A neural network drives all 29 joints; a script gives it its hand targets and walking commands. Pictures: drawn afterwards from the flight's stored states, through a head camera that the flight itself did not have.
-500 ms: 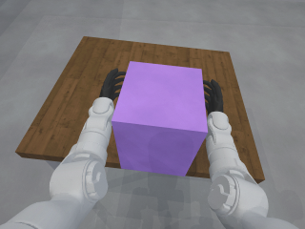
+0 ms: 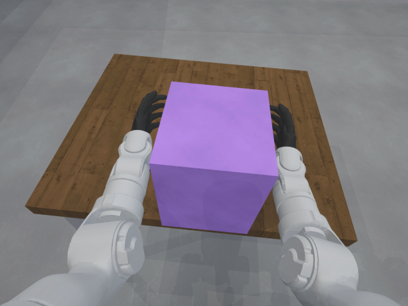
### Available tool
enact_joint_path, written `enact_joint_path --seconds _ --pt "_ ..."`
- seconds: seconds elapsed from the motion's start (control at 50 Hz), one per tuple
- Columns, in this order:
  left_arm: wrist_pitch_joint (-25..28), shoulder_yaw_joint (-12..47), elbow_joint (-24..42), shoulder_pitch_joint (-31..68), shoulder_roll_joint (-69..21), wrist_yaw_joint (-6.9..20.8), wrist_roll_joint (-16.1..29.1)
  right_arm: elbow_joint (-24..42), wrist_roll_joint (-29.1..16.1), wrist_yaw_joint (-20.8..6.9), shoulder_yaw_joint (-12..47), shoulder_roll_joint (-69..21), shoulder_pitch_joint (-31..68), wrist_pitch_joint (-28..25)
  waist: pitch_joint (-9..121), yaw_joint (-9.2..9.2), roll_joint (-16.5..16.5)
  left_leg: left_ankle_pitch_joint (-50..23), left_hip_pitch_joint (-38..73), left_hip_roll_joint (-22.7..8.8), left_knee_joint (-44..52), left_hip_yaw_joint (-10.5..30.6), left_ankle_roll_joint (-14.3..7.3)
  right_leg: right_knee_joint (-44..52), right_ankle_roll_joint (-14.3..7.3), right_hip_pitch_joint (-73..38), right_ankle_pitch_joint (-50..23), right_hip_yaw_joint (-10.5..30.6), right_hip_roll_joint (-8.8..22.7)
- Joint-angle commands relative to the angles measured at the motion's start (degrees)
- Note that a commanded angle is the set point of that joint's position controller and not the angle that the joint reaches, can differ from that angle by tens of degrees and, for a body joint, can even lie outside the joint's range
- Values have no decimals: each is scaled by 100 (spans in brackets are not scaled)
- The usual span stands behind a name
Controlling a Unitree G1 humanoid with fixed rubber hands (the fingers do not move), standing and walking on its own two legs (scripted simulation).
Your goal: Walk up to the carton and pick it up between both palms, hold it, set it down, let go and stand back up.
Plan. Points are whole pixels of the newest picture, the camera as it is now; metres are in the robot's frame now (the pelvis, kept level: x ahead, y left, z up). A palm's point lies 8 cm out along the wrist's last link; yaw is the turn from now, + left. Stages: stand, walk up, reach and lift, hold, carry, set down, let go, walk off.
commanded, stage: reach and lift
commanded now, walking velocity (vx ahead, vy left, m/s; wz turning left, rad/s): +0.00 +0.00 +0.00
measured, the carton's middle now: (211, 162) +0.39 +0.00 +0.03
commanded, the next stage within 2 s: none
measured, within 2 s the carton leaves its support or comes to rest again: neither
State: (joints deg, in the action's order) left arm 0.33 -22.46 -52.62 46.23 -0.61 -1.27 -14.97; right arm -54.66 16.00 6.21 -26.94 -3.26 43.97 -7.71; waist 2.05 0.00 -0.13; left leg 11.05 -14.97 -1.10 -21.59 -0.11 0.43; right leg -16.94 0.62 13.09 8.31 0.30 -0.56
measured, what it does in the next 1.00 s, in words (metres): stands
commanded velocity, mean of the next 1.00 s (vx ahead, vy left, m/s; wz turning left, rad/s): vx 0.00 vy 0.00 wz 0.00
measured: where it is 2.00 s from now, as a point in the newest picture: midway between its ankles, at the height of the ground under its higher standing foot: outside the picture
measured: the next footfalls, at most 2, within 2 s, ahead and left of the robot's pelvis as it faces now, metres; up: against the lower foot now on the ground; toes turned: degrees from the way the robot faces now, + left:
none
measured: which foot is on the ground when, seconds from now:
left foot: down 0.00-1.00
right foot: down 0.00-1.00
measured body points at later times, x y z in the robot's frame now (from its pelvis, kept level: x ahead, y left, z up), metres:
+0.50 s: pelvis -0.03 +0.00 +0.00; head -0.08 +0.04 +0.45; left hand +0.38 +0.16 +0.16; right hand +0.37 -0.13 +0.15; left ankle -0.01 +0.12 -0.75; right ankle +0.00 -0.13 -0.75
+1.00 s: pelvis -0.02 +0.00 +0.00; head -0.07 +0.02 +0.45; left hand +0.38 +0.17 +0.20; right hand +0.39 -0.12 +0.18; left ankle +0.00 +0.12 -0.75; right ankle +0.00 -0.13 -0.75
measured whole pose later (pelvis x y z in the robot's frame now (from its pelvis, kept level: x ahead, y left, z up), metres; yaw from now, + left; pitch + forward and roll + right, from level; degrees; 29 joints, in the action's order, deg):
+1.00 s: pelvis -0.02 +0.00 +0.00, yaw +2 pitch -6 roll -1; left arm -26.3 -20.5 -31.1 45.9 -1.2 -0.6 -15.0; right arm -48.7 4.6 8.4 -14.7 -0.7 45.7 5.9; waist 0.8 0.8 -2.5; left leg 10.6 -4.1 -1.1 -20.9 1.2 0.4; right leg -14.6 0.7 0.9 7.5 -1.2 -0.6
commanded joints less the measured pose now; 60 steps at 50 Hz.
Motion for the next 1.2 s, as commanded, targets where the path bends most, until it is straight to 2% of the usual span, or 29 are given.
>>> enact_joint_path --seconds 0.0,0.14,0.2,0.28,0.34,0.38,0.44,0.52,0.58,0.62,0.64,0.74,0.76,0.78,0.82,0.9,0.96,1.04,1.14,1.18 --pt "-169 1971 647 2342 -3555 402 63 767 -394 -959 2332 -2904 2942 -159 3224 230 100 -3284 1852 0 -93 -225 359 38 26 -1236 -2266 -557 -275" --pt "-772 2044 903 2308 -3659 568 113 977 -945 -785 2556 -2862 3270 177 2732 318 -62 -2890 1649 90 -2 -221 311 100 45 -1731 -2315 -451 -275" --pt "-1066 1909 903 2246 -3622 678 31 1019 -1027 -733 2482 -2810 3314 346 2260 350 -104 -2497 1540 140 123 -248 263 161 66 -1805 -2037 -451 -265" --pt "-1349 1869 1012 2447 -3619 762 16 1119 -1071 -707 2312 -2723 3612 482 1860 424 -5 -1984 1433 184 266 -252 240 237 82 -1747 -1515 -463 -258" --pt "-1536 1822 1025 2597 -3644 796 -36 926 -1037 -726 2098 -2571 3740 550 1525 497 131 -1590 1470 171 385 -256 257 313 39 -1546 -907 -506 -256" --pt "-1655 1713 988 2807 -3605 820 -95 863 -910 -756 1877 -2488 3915 603 1202 489 145 -1032 1314 162 540 -276 221 345 42 -1427 -396 -539 -227" --pt "-1799 1790 1061 3040 -3681 792 -47 709 -805 -820 1577 -2317 4105 646 1118 560 348 -455 1311 106 700 -208 238 342 14 -1222 116 -574 -213" --pt "-1952 1831 1137 3307 -3628 762 8 759 -662 -880 1342 -2188 4376 738 1031 603 317 372 1114 62 956 -155 130 262 62 -1134 521 -603 -155" --pt "-1996 1932 1298 3485 -3552 719 92 822 -654 -922 1358 -2176 4453 803 1141 583 307 598 987 50 1046 -135 73 167 102 -1205 533 -606 -142" --pt "-2009 1964 1375 3511 -3515 712 129 912 -696 -908 1455 -2235 4529 826 1231 588 263 419 1018 85 994 -175 59 180 98 -1250 405 -599 -131" --pt "-2029 1976 1497 3469 -3475 704 120 879 -768 -896 1548 -2287 4445 855 1350 540 241 127 1145 114 935 -208 59 192 93 -1318 239 -588 -137" --pt "-2106 2017 1652 3290 -3411 730 131 1135 -1155 -729 2118 -2568 4406 906 1667 555 4 -848 1362 248 604 -300 66 236 127 -1652 -553 -524 -134" --pt "-2166 2023 1787 3161 -3398 737 70 1326 -1276 -680 2304 -2602 4432 918 1821 500 -7 -1161 1463 271 557 -320 74 221 152 -1888 -874 -497 -141" --pt "-2208 2019 1799 3081 -3373 774 52 1317 -1356 -623 2409 -2618 4369 940 1751 539 -77 -1322 1431 299 501 -312 83 223 161 -2031 -1097 -465 -138" --pt "-2279 2035 2043 2923 -3357 828 34 1673 -1579 -509 2762 -2762 4350 946 2041 491 -127 -1802 1516 340 380 -284 96 139 195 -2430 -1753 -431 -133" --pt "-2512 2270 2468 2663 -3445 933 63 2086 -1989 -296 3184 -2782 4152 1041 2041 641 -116 -2218 1660 370 247 -225 147 127 210 -2678 -2325 -424 -164" --pt "-2788 2266 2456 2475 -3379 1045 -7 2101 -2066 -197 3114 -2551 3993 1199 1640 757 -78 -1978 1616 359 318 -211 159 193 195 -2574 -2040 -470 -171" --pt "-3130 2122 2400 2248 -3222 1194 -173 1912 -2070 -182 2883 -2177 3879 1390 1033 788 59 -1670 1628 308 477 -238 163 322 107 -2269 -1302 -503 -187" --pt "-3267 2414 2861 2806 -3403 1168 -11 2303 -2252 -229 2935 -2207 4391 1379 1327 796 382 -1669 1606 294 441 -236 237 273 23 -2152 -998 -523 -245" --pt "-3293 2506 2861 2940 -3498 1107 44 2291 -2254 -266 2942 -2200 4517 1391 1375 809 472 -1620 1608 271 433 -207 256 279 1 -2052 -843 -555 -254"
